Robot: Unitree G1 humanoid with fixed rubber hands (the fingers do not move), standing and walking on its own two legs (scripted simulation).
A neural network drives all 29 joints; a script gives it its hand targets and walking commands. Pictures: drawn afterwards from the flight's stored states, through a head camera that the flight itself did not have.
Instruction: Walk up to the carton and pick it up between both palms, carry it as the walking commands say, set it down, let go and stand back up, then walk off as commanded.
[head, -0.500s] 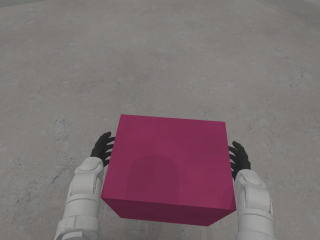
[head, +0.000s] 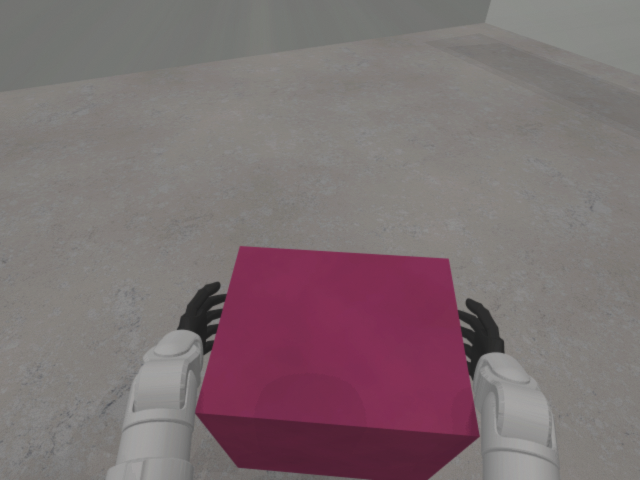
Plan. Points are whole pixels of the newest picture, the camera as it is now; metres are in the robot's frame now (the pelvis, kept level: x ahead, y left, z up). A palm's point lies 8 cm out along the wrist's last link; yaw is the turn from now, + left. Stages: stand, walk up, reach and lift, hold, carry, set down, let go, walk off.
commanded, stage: reach and lift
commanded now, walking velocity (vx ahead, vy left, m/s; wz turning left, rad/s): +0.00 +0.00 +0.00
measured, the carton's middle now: (335, 370) +0.30 -0.03 -0.03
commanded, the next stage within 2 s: hold in 1.30 s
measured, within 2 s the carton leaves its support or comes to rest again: neither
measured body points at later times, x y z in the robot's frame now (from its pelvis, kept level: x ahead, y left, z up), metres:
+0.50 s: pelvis +0.01 +0.00 +0.00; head -0.01 +0.00 +0.45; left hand +0.31 +0.18 +0.04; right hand +0.30 -0.19 +0.04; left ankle +0.00 +0.10 -0.75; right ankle +0.03 -0.11 -0.75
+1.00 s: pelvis +0.01 -0.01 +0.00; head -0.01 +0.00 +0.45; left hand +0.30 +0.18 +0.03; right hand +0.29 -0.19 +0.04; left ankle +0.00 +0.10 -0.75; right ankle +0.03 -0.12 -0.75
